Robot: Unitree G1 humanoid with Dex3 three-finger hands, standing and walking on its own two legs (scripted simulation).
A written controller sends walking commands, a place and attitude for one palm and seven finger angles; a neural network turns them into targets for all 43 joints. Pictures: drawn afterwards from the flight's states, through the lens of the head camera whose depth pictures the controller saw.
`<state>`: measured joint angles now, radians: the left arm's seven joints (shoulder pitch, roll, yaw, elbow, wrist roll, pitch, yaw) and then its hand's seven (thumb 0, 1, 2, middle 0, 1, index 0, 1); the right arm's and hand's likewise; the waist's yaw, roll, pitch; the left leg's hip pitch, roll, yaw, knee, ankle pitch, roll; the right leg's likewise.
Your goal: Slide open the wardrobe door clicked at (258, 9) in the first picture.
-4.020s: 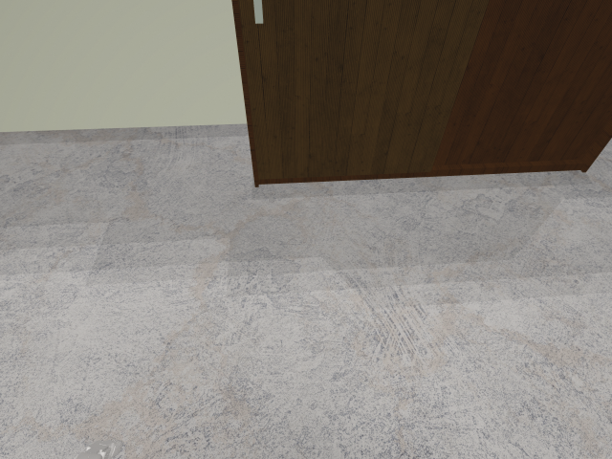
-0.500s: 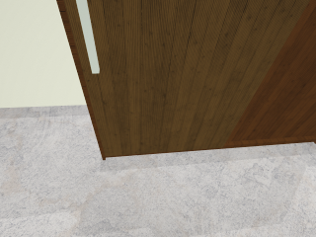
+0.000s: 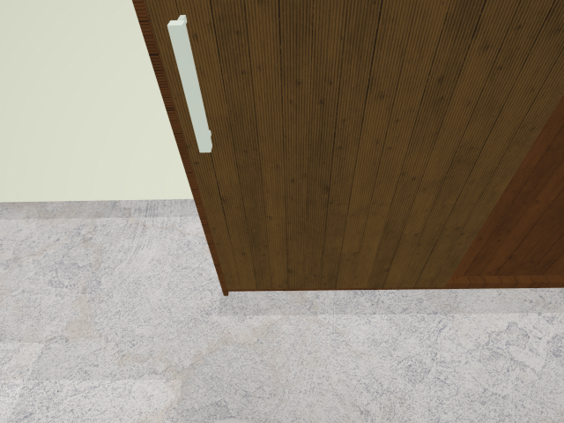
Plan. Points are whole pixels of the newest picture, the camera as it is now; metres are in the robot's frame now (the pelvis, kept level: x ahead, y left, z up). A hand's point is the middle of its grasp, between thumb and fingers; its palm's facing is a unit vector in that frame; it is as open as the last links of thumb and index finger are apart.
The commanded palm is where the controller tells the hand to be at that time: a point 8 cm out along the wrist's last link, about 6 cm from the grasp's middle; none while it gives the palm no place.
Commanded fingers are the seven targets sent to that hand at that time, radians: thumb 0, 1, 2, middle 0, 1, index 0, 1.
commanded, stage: take the last steps up to it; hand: left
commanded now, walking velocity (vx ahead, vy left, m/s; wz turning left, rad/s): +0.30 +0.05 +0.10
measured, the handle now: (195, 89) +0.70 +0.23 +0.14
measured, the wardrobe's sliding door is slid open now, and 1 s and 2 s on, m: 0.00 0.00 0.00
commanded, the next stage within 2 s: come to a stop and stand still in 0.58 s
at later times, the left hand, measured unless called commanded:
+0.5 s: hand (153, 418) +0.16 +0.24 -0.17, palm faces +0.06 -0.98 -0.21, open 7.4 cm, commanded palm none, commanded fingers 0.00 0.90 0.90 -0.20 -0.30 -0.20 -0.30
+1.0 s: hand (169, 372) +0.24 +0.24 -0.19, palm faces +0.08 -0.98 -0.18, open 7.3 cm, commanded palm none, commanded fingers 0.00 0.90 0.90 -0.20 -0.30 -0.20 -0.30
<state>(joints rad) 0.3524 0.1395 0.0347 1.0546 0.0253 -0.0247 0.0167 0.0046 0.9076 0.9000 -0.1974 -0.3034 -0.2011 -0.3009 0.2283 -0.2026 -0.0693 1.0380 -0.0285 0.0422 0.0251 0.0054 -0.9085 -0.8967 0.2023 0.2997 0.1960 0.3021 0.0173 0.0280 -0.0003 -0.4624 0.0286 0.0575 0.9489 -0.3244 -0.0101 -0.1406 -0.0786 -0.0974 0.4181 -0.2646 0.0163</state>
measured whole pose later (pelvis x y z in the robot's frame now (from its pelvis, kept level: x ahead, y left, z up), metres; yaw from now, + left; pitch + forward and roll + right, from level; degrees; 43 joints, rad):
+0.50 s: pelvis +0.12 +0.05 -0.01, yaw +1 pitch -1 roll +1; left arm 0.22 0.18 0.06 1.06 0.02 -0.01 -0.01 0.01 0.91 0.90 -0.19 -0.30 -0.20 -0.30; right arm 0.32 -0.16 -0.04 1.10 -0.03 -0.05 -0.02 0.00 -0.93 -0.90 0.20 0.30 0.20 0.30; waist -0.01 0.00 0.04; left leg -0.10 0.03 0.17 0.41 -0.29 0.01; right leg -0.44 -0.11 -0.11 0.77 -0.31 0.02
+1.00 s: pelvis +0.22 +0.06 -0.01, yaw +0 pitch -2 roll +0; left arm 0.23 0.17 0.04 1.07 0.01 0.04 0.03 0.00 0.92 0.90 -0.20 -0.30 -0.20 -0.30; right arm 0.20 -0.15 -0.03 1.07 -0.02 0.00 -0.04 0.01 -0.93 -0.90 0.20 0.30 0.20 0.30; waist 0.02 -0.03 0.07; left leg -0.28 0.05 0.10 0.52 -0.21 0.02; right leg -0.24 -0.05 -0.10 0.60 -0.36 0.02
